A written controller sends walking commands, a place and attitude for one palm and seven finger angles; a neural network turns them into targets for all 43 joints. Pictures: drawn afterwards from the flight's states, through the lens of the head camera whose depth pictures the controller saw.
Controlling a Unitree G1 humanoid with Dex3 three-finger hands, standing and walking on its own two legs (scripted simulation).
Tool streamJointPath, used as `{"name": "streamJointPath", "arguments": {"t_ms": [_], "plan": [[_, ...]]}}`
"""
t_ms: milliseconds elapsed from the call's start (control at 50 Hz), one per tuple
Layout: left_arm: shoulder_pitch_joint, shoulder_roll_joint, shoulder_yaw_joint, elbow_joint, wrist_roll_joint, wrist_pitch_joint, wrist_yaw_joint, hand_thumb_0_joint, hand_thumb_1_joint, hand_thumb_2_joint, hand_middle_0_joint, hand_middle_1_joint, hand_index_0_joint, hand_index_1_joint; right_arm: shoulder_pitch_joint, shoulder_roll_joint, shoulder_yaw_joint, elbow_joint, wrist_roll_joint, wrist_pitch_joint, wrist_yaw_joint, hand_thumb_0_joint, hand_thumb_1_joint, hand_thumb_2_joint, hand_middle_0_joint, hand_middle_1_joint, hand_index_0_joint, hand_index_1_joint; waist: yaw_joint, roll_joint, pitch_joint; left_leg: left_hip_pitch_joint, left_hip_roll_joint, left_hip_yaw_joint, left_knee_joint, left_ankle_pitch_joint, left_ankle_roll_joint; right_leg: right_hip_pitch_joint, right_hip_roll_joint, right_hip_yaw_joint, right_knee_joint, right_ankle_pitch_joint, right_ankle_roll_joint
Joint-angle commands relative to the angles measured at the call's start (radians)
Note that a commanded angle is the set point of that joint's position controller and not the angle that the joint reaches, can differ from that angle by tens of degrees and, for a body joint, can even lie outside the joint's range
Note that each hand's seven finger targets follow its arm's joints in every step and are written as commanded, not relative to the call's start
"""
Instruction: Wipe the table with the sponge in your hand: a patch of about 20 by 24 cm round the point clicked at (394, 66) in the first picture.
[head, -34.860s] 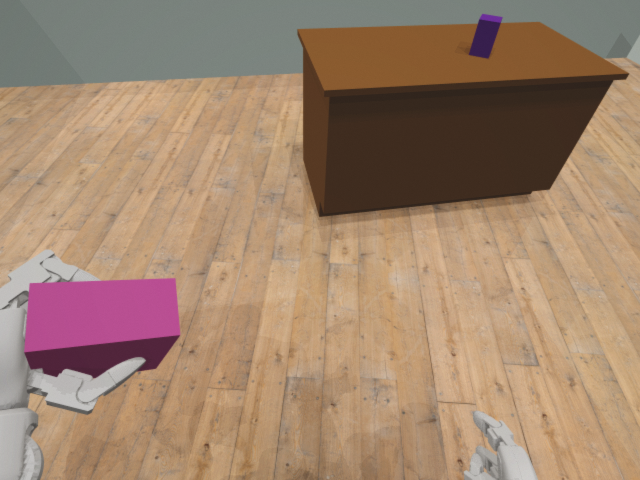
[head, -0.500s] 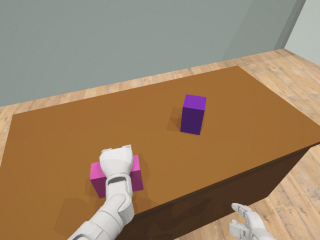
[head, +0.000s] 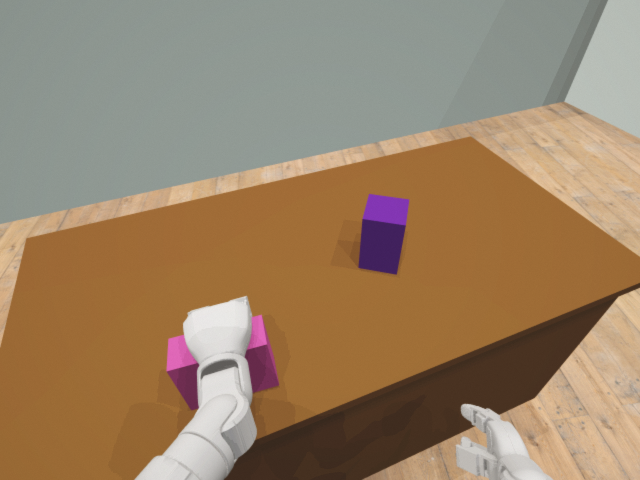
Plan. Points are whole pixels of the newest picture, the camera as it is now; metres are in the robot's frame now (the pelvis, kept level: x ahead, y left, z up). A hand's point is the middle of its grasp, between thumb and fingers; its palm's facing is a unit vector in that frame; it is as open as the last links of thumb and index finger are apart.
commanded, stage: slide back across to the middle lane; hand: left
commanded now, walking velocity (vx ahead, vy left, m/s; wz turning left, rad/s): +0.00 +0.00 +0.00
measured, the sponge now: (228, 369) +0.29 +0.18 -0.05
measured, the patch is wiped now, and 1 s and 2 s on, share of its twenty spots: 1.00 1.00 1.00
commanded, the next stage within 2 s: wipe forward along the middle lane in 0.42 s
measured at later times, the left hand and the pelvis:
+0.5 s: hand (190, 371) +0.26 +0.21 -0.01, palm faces -0.04 -0.10 -0.99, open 9.7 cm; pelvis +0.01 -0.01 +0.00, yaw -1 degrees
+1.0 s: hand (176, 353) +0.29 +0.25 -0.02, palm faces -0.07 -0.04 -1.00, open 9.7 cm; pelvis -0.02 +0.00 -0.01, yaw +1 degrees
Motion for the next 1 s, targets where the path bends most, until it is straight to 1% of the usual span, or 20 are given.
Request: {"name": "streamJointPath", "arguments": {"t_ms": [0,100,220,240,300,320,400,420,500,600,620,700,720,740,800,820,860,900,920,980], "plan": [[-0.081,0.086,0.064,-0.111,-0.004,0.024,-0.028,0.000,0.100,1.300,-1.200,-1.600,-1.200,-1.600,-0.251,-0.114,-0.031,-0.191,0.007,-0.056,-0.008,0.000,-0.900,-0.900,0.200,0.300,0.200,0.300,0.034,-0.119,-0.109,0.039,-0.030,-0.034,-0.072,0.171,0.013,0.144,-0.033,0.086,-0.122,0.216,-0.032],[-0.068,0.112,0.074,-0.142,0.008,-0.017,-0.057,0.000,0.100,1.300,-1.200,-1.600,-1.200,-1.600,-0.244,-0.118,-0.029,-0.190,0.006,-0.072,-0.018,0.000,-0.900,-0.900,0.200,0.300,0.200,0.300,0.024,-0.120,-0.080,0.053,-0.035,-0.041,-0.073,0.168,0.016,0.135,-0.032,0.103,-0.136,0.218,-0.031],[0.050,0.174,0.155,-0.184,0.018,-0.069,-0.052,0.000,0.100,1.300,-1.200,-1.600,-1.200,-1.600,-0.235,-0.118,-0.036,-0.193,0.001,-0.094,-0.017,0.000,-0.900,-0.900,0.200,0.300,0.200,0.300,0.052,-0.089,-0.131,0.068,-0.037,-0.043,-0.067,0.224,0.010,0.178,-0.030,0.114,-0.108,0.345,-0.040],[0.071,0.160,0.135,-0.193,0.020,-0.073,-0.051,0.000,0.100,1.300,-1.200,-1.600,-1.200,-1.600,-0.232,-0.115,-0.033,-0.198,0.001,-0.096,-0.016,0.000,-0.900,-0.900,0.200,0.300,0.200,0.300,0.048,-0.100,-0.133,0.069,-0.037,-0.039,-0.064,0.231,0.010,0.184,-0.034,0.112,-0.100,0.373,-0.036],[0.119,0.191,0.169,-0.202,0.021,-0.079,-0.041,0.000,0.100,1.300,-1.200,-1.600,-1.200,-1.600,-0.233,-0.116,-0.034,-0.194,0.001,-0.106,-0.014,0.000,-0.900,-0.900,0.200,0.300,0.200,0.300,0.051,-0.119,-0.122,0.064,-0.041,-0.033,-0.056,0.243,0.007,0.199,-0.039,0.131,-0.102,0.455,-0.031],[0.107,0.230,0.211,-0.221,0.018,-0.079,-0.040,0.000,0.100,1.300,-1.200,-1.600,-1.200,-1.600,-0.236,-0.123,-0.036,-0.190,-0.001,-0.105,-0.015,0.000,-0.900,-0.900,0.200,0.300,0.200,0.300,0.054,-0.108,-0.130,0.064,-0.041,-0.040,-0.061,0.244,0.005,0.207,-0.038,0.141,-0.104,0.455,-0.035],[0.154,0.227,0.205,-0.239,0.014,-0.069,-0.042,0.000,0.100,1.300,-1.200,-1.600,-1.200,-1.600,-0.241,-0.121,-0.033,-0.190,0.000,-0.114,-0.018,0.000,-0.900,-0.900,0.200,0.300,0.200,0.300,0.052,-0.130,-0.108,0.067,-0.043,-0.033,-0.061,0.235,0.008,0.206,-0.043,0.137,-0.115,0.441,-0.024],[0.150,0.249,0.230,-0.260,0.009,-0.068,-0.046,0.000,0.100,1.300,-1.200,-1.600,-1.200,-1.600,-0.250,-0.127,-0.037,-0.191,-0.001,-0.115,-0.020,0.000,-0.900,-0.900,0.200,0.300,0.200,0.300,0.056,-0.104,-0.105,0.075,-0.044,-0.037,-0.064,0.234,0.010,0.205,-0.040,0.147,-0.121,0.437,-0.028],[0.084,0.203,0.162,-0.259,0.016,-0.068,-0.075,0.000,0.100,1.300,-1.200,-1.600,-1.200,-1.600,-0.244,-0.125,-0.034,-0.186,-0.002,-0.121,-0.029,0.000,-0.900,-0.900,0.200,0.300,0.200,0.300,0.022,-0.115,-0.039,0.076,-0.040,-0.043,-0.070,0.191,0.021,0.143,-0.039,0.135,-0.157,0.284,-0.021],[-0.031,0.216,0.174,-0.202,0.021,-0.126,-0.093,0.000,0.100,1.300,-1.200,-1.600,-1.200,-1.600,-0.206,-0.130,-0.034,-0.167,-0.009,-0.136,-0.055,0.000,-0.900,-0.900,0.200,0.300,0.200,0.300,0.000,-0.118,-0.022,0.051,-0.041,-0.049,-0.073,0.105,0.026,0.074,-0.037,0.122,-0.172,0.119,-0.018],[-0.068,0.250,0.212,-0.212,0.022,-0.146,-0.091,0.000,0.100,1.300,-1.200,-1.600,-1.200,-1.600,-0.201,-0.132,-0.036,-0.164,-0.010,-0.139,-0.060,0.000,-0.900,-0.900,0.200,0.300,0.200,0.300,0.002,-0.086,-0.035,0.055,-0.039,-0.053,-0.077,0.095,0.025,0.068,-0.032,0.132,-0.175,0.095,-0.024],[-0.147,0.237,0.199,-0.120,0.062,-0.195,-0.075,0.000,0.100,1.300,-1.200,-1.600,-1.200,-1.600,-0.163,-0.128,-0.037,-0.149,-0.017,-0.152,-0.071,0.000,-0.900,-0.900,0.200,0.300,0.200,0.300,-0.010,-0.093,-0.054,0.008,-0.039,-0.047,-0.060,0.040,0.021,0.019,-0.036,0.107,-0.150,0.003,-0.020],[-0.174,0.273,0.243,-0.114,0.065,-0.208,-0.067,0.000,0.100,1.300,-1.200,-1.600,-1.200,-1.600,-0.158,-0.130,-0.040,-0.146,-0.015,-0.154,-0.074,0.000,-0.900,-0.900,0.200,0.300,0.200,0.300,-0.007,-0.080,-0.062,0.002,-0.035,-0.054,-0.065,0.034,0.020,0.011,-0.029,0.106,-0.141,-0.006,-0.027],[-0.175,0.238,0.214,-0.084,0.069,-0.215,-0.061,0.000,0.100,1.300,-1.200,-1.600,-1.200,-1.600,-0.146,-0.128,-0.041,-0.145,-0.016,-0.157,-0.075,0.000,-0.900,-0.900,0.200,0.300,0.200,0.300,-0.011,-0.105,-0.078,-0.008,-0.034,-0.047,-0.055,0.033,0.021,0.012,-0.033,0.090,-0.129,-0.003,-0.021],[-0.165,0.229,0.227,-0.013,0.054,-0.226,-0.041,0.000,0.100,1.300,-1.200,-1.600,-1.200,-1.600,-0.133,-0.131,-0.045,-0.139,-0.014,-0.162,-0.080,0.000,-0.900,-0.900,0.200,0.300,0.200,0.300,-0.011,-0.145,-0.093,-0.051,-0.030,-0.041,-0.035,0.020,0.016,0.002,-0.037,0.092,-0.119,0.007,-0.014],[-0.181,0.270,0.273,-0.006,0.044,-0.227,-0.034,0.000,0.100,1.300,-1.200,-1.600,-1.200,-1.600,-0.132,-0.138,-0.044,-0.138,-0.012,-0.162,-0.081,0.000,-0.900,-0.900,0.200,0.300,0.200,0.300,-0.007,-0.140,-0.103,-0.063,-0.027,-0.046,-0.041,0.012,0.014,0.001,-0.034,0.096,-0.117,-0.007,-0.017],[-0.213,0.249,0.252,0.048,0.039,-0.222,-0.023,0.000,0.100,1.300,-1.200,-1.600,-1.200,-1.600,-0.120,-0.135,-0.044,-0.132,-0.009,-0.163,-0.084,0.000,-0.900,-0.900,0.200,0.300,0.200,0.300,-0.022,-0.170,-0.084,-0.089,-0.025,-0.039,-0.027,-0.009,0.015,-0.021,-0.039,0.084,-0.114,-0.031,-0.006],[-0.263,0.253,0.242,0.083,0.046,-0.217,-0.020,0.000,0.100,1.300,-1.200,-1.600,-1.200,-1.600,-0.111,-0.138,-0.041,-0.125,-0.009,-0.163,-0.087,0.000,-0.900,-0.900,0.200,0.300,0.200,0.300,-0.033,-0.150,-0.074,-0.106,-0.026,-0.038,-0.023,-0.031,0.014,-0.047,-0.043,0.086,-0.116,-0.067,-0.003],[-0.284,0.301,0.283,0.092,0.050,-0.216,-0.016,0.000,0.100,1.300,-1.200,-1.600,-1.200,-1.600,-0.108,-0.144,-0.042,-0.122,-0.009,-0.162,-0.087,0.000,-0.900,-0.900,0.200,0.300,0.200,0.300,-0.028,-0.130,-0.074,-0.112,-0.024,-0.044,-0.025,-0.033,0.013,-0.053,-0.038,0.087,-0.109,-0.069,-0.009],[-0.317,0.247,0.228,0.148,0.046,-0.210,-0.022,0.000,0.100,1.300,-1.200,-1.600,-1.200,-1.600,-0.084,-0.138,-0.039,-0.122,-0.007,-0.161,-0.087,0.000,-0.900,-0.900,0.200,0.300,0.200,0.300,-0.043,-0.124,-0.081,-0.132,-0.023,-0.037,-0.008,-0.038,0.016,-0.072,-0.043,0.067,-0.095,-0.069,-0.003]]}}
